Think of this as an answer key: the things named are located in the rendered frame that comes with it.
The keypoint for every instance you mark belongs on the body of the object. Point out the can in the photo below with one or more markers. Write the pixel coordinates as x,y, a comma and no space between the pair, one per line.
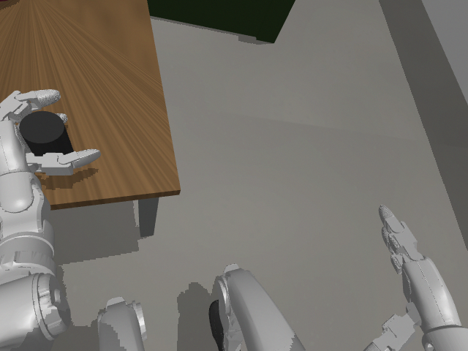
44,132

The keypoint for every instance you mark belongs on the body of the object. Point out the armchair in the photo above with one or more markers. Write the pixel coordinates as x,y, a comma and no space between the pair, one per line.
262,19

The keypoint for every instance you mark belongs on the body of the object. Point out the right robot foot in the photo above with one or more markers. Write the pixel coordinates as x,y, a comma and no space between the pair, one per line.
216,325

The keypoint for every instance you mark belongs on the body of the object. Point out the left robot arm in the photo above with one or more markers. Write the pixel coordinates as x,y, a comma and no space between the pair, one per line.
33,309

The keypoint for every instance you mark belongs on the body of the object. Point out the right robot hand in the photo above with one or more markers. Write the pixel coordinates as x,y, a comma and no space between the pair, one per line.
430,304

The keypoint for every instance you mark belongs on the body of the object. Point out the coffee table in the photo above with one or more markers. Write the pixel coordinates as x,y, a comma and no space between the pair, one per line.
101,57

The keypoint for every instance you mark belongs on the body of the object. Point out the right robot arm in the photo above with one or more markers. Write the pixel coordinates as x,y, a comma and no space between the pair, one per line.
446,338

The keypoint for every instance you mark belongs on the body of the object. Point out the left robot hand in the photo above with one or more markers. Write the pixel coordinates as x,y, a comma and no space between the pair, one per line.
16,156

